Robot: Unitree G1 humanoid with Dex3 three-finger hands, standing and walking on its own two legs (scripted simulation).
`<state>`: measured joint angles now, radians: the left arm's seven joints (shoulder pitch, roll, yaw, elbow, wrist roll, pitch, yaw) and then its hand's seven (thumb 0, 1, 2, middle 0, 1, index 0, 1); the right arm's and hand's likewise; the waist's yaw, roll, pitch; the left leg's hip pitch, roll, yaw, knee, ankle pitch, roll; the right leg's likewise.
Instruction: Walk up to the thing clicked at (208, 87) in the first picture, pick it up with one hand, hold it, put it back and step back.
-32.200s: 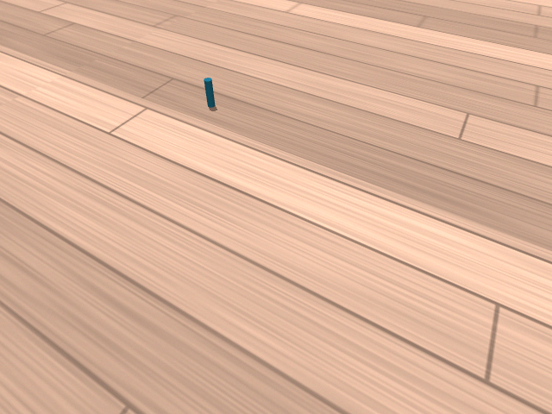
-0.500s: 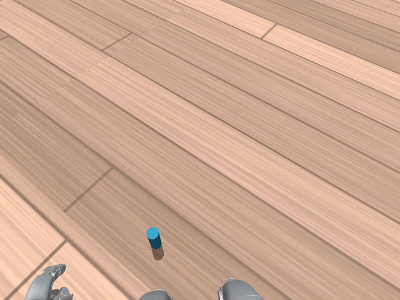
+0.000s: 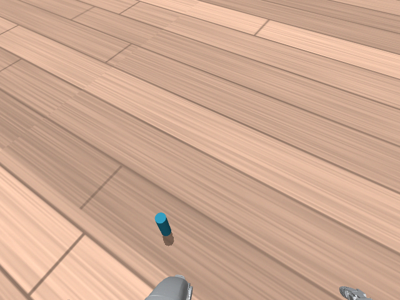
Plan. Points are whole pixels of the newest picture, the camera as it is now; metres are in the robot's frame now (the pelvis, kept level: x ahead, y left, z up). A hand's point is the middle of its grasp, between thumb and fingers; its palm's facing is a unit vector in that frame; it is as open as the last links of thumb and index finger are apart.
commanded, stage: step back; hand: left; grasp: from the side
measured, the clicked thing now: (163, 224) +0.48 +0.20 -0.67
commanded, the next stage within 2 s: none
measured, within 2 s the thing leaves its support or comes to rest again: neither
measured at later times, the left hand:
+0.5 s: hand out of the picture -0.04 +0.27 -0.15, palm faces +0.00 -0.93 -0.37, open 7.4 cm
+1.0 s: hand out of the picture -0.19 +0.26 -0.15, palm faces +0.06 -0.92 -0.39, open 7.4 cm
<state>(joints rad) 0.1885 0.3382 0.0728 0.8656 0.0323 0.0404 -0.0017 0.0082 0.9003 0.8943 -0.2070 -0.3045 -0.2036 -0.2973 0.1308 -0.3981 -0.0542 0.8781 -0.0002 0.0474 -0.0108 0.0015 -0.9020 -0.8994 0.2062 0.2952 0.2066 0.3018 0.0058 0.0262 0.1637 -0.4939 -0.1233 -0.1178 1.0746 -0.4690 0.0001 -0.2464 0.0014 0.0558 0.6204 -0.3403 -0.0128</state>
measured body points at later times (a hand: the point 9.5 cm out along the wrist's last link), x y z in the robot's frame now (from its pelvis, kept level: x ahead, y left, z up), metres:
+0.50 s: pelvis -0.14 +0.00 +0.00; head -0.08 +0.02 +0.44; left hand -0.04 +0.32 -0.13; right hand -0.01 -0.31 -0.10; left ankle -0.07 +0.12 -0.73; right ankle -0.18 -0.15 -0.68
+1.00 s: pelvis -0.31 -0.02 -0.01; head -0.25 +0.00 +0.44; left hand -0.19 +0.31 -0.12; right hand -0.22 -0.32 -0.12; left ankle -0.29 +0.09 -0.73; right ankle -0.26 -0.16 -0.67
